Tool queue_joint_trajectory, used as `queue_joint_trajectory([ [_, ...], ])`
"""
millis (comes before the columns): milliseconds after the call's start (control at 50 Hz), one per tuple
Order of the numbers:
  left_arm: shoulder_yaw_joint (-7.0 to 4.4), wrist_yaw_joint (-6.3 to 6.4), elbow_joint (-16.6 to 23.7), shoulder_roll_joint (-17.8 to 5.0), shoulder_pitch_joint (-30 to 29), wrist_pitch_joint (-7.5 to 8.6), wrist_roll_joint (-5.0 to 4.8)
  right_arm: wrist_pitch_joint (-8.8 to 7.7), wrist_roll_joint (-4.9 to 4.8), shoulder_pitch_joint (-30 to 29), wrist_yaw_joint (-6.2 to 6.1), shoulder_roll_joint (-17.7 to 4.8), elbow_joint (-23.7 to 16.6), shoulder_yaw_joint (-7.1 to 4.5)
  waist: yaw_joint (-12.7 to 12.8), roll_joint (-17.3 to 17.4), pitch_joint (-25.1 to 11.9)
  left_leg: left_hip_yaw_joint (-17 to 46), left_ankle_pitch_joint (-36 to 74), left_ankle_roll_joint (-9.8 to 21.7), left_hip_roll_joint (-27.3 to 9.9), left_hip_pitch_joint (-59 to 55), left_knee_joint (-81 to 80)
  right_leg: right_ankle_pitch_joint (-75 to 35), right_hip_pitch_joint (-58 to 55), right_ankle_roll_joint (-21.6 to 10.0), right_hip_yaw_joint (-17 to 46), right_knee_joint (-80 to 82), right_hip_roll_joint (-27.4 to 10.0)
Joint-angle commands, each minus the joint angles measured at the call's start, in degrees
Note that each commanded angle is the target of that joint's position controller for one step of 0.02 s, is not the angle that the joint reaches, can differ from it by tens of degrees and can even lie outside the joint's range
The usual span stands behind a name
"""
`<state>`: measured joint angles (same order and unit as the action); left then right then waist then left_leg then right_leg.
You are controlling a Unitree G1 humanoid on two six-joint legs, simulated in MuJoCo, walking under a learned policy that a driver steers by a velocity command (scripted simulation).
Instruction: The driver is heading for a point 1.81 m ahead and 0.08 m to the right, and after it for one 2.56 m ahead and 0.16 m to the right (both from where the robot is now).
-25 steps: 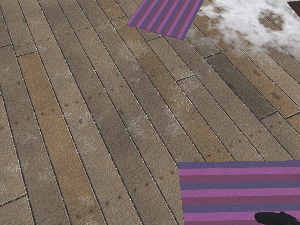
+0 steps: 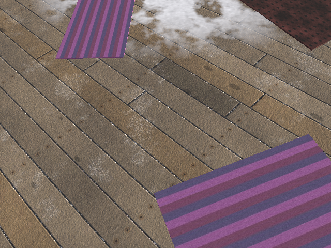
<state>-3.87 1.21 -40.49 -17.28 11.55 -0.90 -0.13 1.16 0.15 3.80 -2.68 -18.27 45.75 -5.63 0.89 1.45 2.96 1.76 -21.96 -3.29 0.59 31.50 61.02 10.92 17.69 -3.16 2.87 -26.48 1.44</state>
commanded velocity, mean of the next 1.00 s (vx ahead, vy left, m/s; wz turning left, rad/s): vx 0.08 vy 0.00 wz -0.36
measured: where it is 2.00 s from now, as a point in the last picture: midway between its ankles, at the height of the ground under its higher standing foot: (220, 205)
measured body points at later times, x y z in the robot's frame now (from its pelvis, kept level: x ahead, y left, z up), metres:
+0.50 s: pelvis +0.02 +0.04 +0.00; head +0.06 +0.05 +0.45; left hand +0.24 +0.29 -0.11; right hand +0.06 -0.27 -0.10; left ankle +0.05 +0.16 -0.74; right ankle -0.04 -0.09 -0.67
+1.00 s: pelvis +0.06 +0.00 +0.00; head +0.08 +0.00 +0.45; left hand +0.23 +0.25 -0.11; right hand +0.10 -0.32 -0.10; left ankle +0.17 +0.10 -0.72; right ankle -0.03 -0.10 -0.74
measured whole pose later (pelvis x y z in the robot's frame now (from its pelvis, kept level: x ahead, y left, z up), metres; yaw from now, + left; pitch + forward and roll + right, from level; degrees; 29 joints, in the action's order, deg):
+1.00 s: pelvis +0.06 +0.00 +0.00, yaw -21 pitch +1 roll -1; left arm -3.2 0.5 -43.1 -16.6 19.0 1.9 -0.8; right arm -3.3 -1.0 8.4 2.0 -18.7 49.7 -3.2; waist 2.4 0.6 0.3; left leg -1.0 -14.5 -0.1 -3.3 24.8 37.9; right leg 13.3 4.0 -0.2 2.3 -16.8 1.0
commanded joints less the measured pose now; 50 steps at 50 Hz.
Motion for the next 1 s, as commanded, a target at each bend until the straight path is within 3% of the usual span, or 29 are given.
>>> queue_joint_trajectory([
  [20,-2.58,1.02,4.2,-9.9,-0.7,0.64,-0.38,-0.98,-0.30,-1.2,-0.15,-3.4,-3.4,-0.77,-0.4,-7.9,-9.3,3.1,2.9,-1.0,-0.3,4.2,-5.5,-18.7,-13.6,-9.2,15.9,6.6,-13.3],
  [120,-3.11,1.05,5.0,-11.1,-1.4,-0.22,-0.25,-1.38,-0.51,-2.0,0.67,-3.6,-3.3,-0.48,0.5,-9.8,-7.7,3.7,2.8,-1.9,0.9,-2.4,-16.4,-10.4,-9.3,-9.6,19.7,6.6,-11.8],
  [220,-3.15,0.47,5.9,-10.9,-3.2,-0.98,-0.63,-2.69,-0.94,-0.2,1.80,-4.7,-3.0,-0.64,0.2,-10.8,-8.2,4.1,1.6,-0.7,2.0,-8.6,-25.7,-15.4,-9.4,-9.2,25.5,4.0,-10.8],
  [260,-2.98,0.66,6.4,-10.6,-5.1,-1.46,-1.26,-3.23,-0.97,3.1,2.33,-4.9,-2.1,-0.84,-2.0,-10.5,-8.7,3.1,8.1,0.5,2.1,-14.8,-36.1,-16.2,-8.5,-7.2,25.9,1.5,-8.7],
  [280,-2.72,0.87,6.7,-9.7,-5.2,-1.66,-1.47,-3.34,-0.74,5.1,2.40,-5.9,-1.4,-1.22,-2.7,-9.3,-8.9,3.7,14.8,1.7,-0.2,-20.5,-41.5,-11.6,-5.5,-4.8,24.7,-0.5,-6.6],
  [300,-1.97,0.81,6.8,-7.0,-2.9,-1.66,-0.99,-3.04,0.21,6.1,2.08,-9.5,-1.6,-1.95,-1.4,-0.8,-10.5,12.1,19.2,5.5,-10.4,-27.6,-43.2,2.6,1.2,-1.7,19.2,-9.2,-2.1],
  [320,-1.92,0.63,7.9,-6.0,-0.2,-1.20,-1.26,-2.30,1.51,4.1,1.75,-13.4,-1.8,-2.51,1.9,14.1,-7.6,25.1,31.0,14.9,-20.6,-29.0,-44.2,23.9,13.6,1.8,7.6,-19.1,7.8],
  [340,-3.31,0.54,7.1,-11.2,0.0,-0.64,-0.20,-2.47,2.04,3.1,1.64,-10.3,-3.0,-1.78,0.3,11.4,-7.3,27.6,32.1,20.2,-25.3,-25.7,-44.2,26.3,15.3,4.5,6.9,-32.8,3.4],
  [360,-4.38,0.33,5.9,-13.4,0.6,-0.76,-0.73,-2.49,1.55,0.3,1.27,-7.1,-4.1,-0.80,1.2,7.3,-6.4,21.6,30.3,18.6,-21.9,-24.2,-43.4,22.2,14.8,5.3,7.0,-37.9,2.0],
  [380,-4.47,0.41,4.7,-12.4,1.4,-1.34,-0.80,-2.30,0.77,-2.0,1.01,-5.7,-4.4,-0.40,1.9,5.7,-5.0,15.9,27.0,15.7,-17.6,-23.7,-42.8,18.8,15.2,6.3,6.1,-40.0,1.5],
  [400,-4.19,0.50,4.5,-11.0,1.4,-1.87,-0.63,-2.21,0.00,-2.2,0.76,-5.1,-4.5,-0.10,1.2,5.8,-4.3,13.0,25.9,14.4,-15.9,-24.7,-42.6,15.7,17.0,7.2,5.7,-41.8,1.3],
  [440,-3.08,0.24,5.5,-7.8,-0.5,-2.07,-0.95,-1.78,-0.03,0.4,0.47,-5.6,-3.6,0.15,-0.5,6.1,-3.5,9.2,29.7,15.1,-13.9,-24.9,-42.8,13.6,16.7,8.2,3.6,-40.0,1.3],
  [480,-2.29,0.24,6.8,-6.3,-2.9,-1.74,-1.08,-1.34,0.22,3.1,0.37,-6.4,-2.8,-0.01,-2.3,7.2,-4.6,8.3,32.0,16.2,-14.4,-28.9,-42.5,13.5,16.6,8.7,2.4,-33.9,0.7],
  [540,-1.17,0.00,7.5,-4.8,-4.0,-1.53,-0.39,-0.95,-0.14,2.6,0.93,-8.3,-2.7,-0.37,-3.0,8.4,-6.1,6.4,33.7,16.3,-15.0,-28.8,-41.8,14.2,9.5,8.6,0.1,-22.7,-1.3],
  [600,-1.07,-0.21,7.0,-5.5,-3.2,-1.63,-0.51,-0.72,-0.74,2.9,1.80,-9.5,-1.8,-0.45,-3.1,9.2,-6.2,6.2,35.3,16.1,-15.5,-26.8,-40.9,12.0,2.1,7.7,-2.8,-12.7,-1.0],
  [640,-1.17,-0.45,5.3,-5.3,0.1,-1.66,-0.40,-0.69,-1.59,2.1,2.08,-9.1,-1.2,0.04,-0.9,8.1,-5.9,5.2,33.4,14.2,-14.4,-24.7,-38.3,2.4,-5.1,5.7,-4.4,0.5,-0.1],
  [660,-1.31,-0.45,4.7,-5.8,1.0,-1.66,-0.18,-0.94,-1.91,3.7,2.18,-7.7,-0.1,0.62,-0.3,6.8,-5.7,4.4,30.0,11.6,-13.2,-22.1,-37.0,-4.2,-10.5,3.9,-3.7,8.1,-0.3],
  [680,-1.65,-0.04,5.1,-8.1,1.4,-1.76,0.00,-1.60,-0.66,6.0,2.55,-5.5,0.5,1.55,-1.1,1.8,-8.1,2.3,22.5,7.1,-10.9,-17.4,-33.8,-15.1,-18.7,2.2,2.8,8.1,-5.5],
  [700,-1.83,0.68,5.8,-11.2,1.7,-2.12,0.56,-2.47,2.21,7.8,3.32,-1.4,-0.1,3.04,-3.4,-12.3,-11.6,-3.0,0.5,2.1,-5.2,-10.1,-26.5,-28.2,-25.0,-3.1,14.1,4.8,-16.2],
  [720,-1.04,-0.01,4.8,-8.2,1.8,-1.45,1.09,-2.43,0.96,3.7,2.86,-2.5,-1.0,2.85,-0.2,-13.9,-11.0,-2.9,-7.9,0.7,-3.3,-9.1,-24.8,-9.5,-18.1,-9.9,17.9,8.1,-19.0],
  [740,-1.88,-0.53,4.2,-10.1,3.6,-0.71,0.54,-2.43,-0.24,0.6,2.68,-6.4,-1.6,1.90,2.4,-12.3,-7.1,-4.2,-9.3,0.4,-2.2,-4.7,-17.6,8.9,-17.6,-11.0,20.2,12.4,-17.6],
  [760,-2.15,-0.40,2.8,-10.8,5.9,0.05,0.58,-2.47,-0.94,-1.5,2.71,-7.8,-2.1,1.07,4.0,-12.9,-4.0,-2.8,-10.4,0.9,-2.7,1.7,-10.0,20.5,-17.6,-11.0,23.0,15.6,-18.1],
  [780,-1.92,-0.24,2.4,-10.6,5.4,0.87,0.45,-2.36,-1.54,-0.4,2.69,-8.5,-1.4,0.37,3.1,-13.0,-0.8,-1.3,-9.3,1.7,-4.0,5.2,-5.9,24.3,-16.3,-10.2,23.1,16.9,-17.9],
  [820,-1.30,0.32,2.3,-8.5,4.0,2.07,-0.12,-3.15,-1.76,1.2,3.14,-7.2,-0.8,0.31,1.4,-11.5,1.9,-0.2,-3.0,2.9,-5.4,7.4,-5.7,22.8,-15.4,-8.8,20.8,18.8,-16.6],
  [860,-1.10,0.47,2.4,-7.5,3.5,2.81,-0.08,-4.53,-1.31,1.0,3.75,-5.1,-0.2,0.74,1.1,-9.5,1.2,-1.2,2.4,3.4,-5.4,6.2,-9.6,16.8,-15.5,-8.1,17.0,19.5,-15.1],
  [920,-1.63,0.01,2.2,-8.5,3.4,3.62,-0.42,-5.58,-0.93,-0.4,4.53,-3.3,-0.2,1.67,1.5,-8.6,-0.3,-2.5,7.3,3.2,-4.6,-0.1,-19.5,10.6,-13.1,-7.9,12.0,19.1,-13.6],
  [1000,-2.29,-0.98,0.8,-10.2,5.1,3.92,-1.14,-5.66,-1.44,-1.1,4.99,-4.5,-0.8,2.12,1.7,-8.9,0.6,-3.3,9.4,3.5,-3.5,-7.0,-26.3,12.3,-8.1,-8.6,11.6,18.4,-14.9],
])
